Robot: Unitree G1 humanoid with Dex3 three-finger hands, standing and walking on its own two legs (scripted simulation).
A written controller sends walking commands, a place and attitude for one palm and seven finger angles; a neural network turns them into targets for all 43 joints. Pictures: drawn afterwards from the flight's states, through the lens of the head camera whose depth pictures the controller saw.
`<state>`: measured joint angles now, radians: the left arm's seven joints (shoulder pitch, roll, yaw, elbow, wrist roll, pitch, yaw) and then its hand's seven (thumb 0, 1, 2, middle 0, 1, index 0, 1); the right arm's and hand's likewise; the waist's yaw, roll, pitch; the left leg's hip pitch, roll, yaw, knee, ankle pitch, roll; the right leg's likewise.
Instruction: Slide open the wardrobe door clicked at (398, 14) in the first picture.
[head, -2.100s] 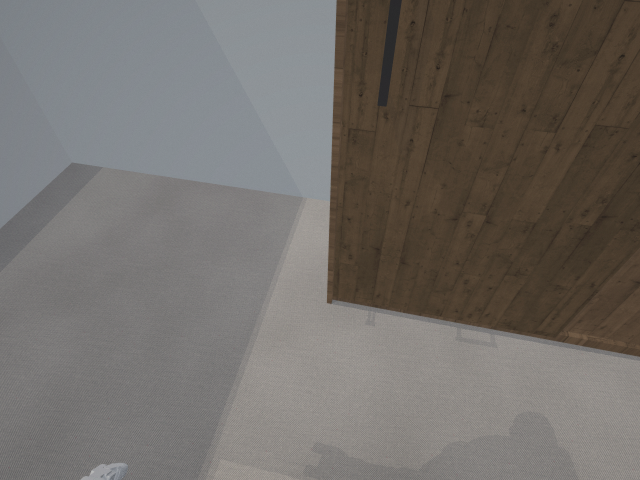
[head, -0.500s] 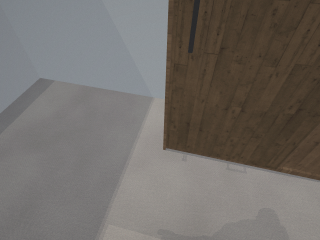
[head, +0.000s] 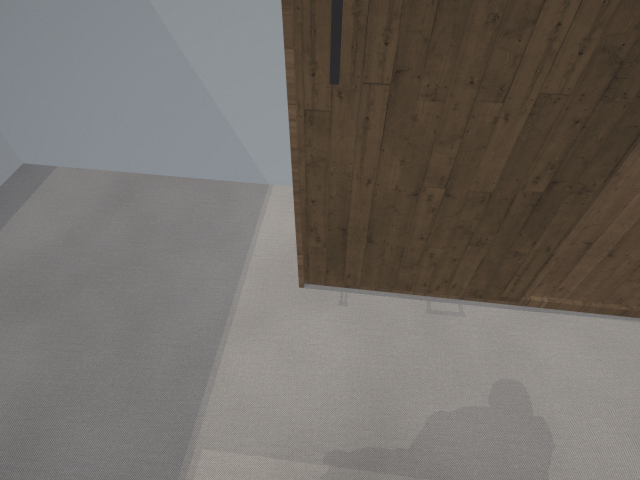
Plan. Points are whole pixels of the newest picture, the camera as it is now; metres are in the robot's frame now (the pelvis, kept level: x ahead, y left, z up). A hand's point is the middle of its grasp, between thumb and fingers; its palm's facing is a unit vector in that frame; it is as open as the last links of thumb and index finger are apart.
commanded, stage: take the last steps up to it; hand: left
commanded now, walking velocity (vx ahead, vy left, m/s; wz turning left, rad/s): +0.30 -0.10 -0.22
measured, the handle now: (338, 0) +0.84 +0.01 +0.23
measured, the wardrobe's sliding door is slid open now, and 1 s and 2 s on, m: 0.00 0.00 0.00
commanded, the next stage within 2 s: come to a stop and stand still in 0.94 s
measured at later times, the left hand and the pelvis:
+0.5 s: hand out of the picture +0.07 +0.12 -0.17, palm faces -0.01 -0.99 -0.15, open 7.4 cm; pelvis +0.10 -0.04 +0.01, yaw -4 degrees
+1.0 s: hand (261, 328) +0.39 +0.13 -0.16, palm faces -0.11 -0.98 -0.19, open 7.3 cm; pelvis +0.29 -0.05 +0.01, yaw -7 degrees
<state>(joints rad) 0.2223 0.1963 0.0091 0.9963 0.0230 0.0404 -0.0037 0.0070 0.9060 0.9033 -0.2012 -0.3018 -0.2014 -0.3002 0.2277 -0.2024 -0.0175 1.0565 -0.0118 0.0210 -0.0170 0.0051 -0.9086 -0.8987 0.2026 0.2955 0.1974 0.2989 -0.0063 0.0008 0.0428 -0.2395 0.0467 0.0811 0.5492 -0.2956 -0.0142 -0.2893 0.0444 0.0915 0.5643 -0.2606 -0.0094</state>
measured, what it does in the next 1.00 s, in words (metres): walks ahead: left foot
